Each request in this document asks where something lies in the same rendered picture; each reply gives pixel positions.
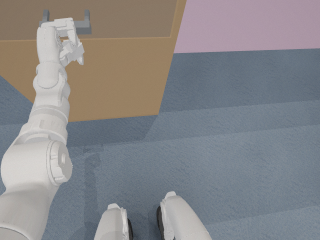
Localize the robot thigh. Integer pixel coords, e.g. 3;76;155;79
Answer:
160;195;212;240
94;207;129;240

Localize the drawer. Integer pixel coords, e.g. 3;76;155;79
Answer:
0;0;177;41

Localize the robot left upper arm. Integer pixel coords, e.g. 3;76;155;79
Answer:
0;139;73;240

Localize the robot left forearm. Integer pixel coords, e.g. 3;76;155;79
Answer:
0;62;71;187

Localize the robot left thigh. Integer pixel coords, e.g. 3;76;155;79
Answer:
94;207;129;240

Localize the handle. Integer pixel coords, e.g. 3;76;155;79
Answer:
39;9;92;35

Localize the left robot hand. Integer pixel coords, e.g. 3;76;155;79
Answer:
36;17;85;69

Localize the robot right thigh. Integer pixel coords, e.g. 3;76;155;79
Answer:
160;195;212;240

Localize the cabinet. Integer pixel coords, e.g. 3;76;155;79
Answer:
0;0;187;122

